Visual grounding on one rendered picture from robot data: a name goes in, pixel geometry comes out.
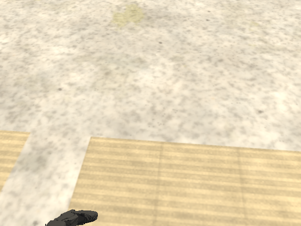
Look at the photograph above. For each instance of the robot left hand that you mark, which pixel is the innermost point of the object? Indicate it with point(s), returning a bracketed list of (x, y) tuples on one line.
[(74, 218)]

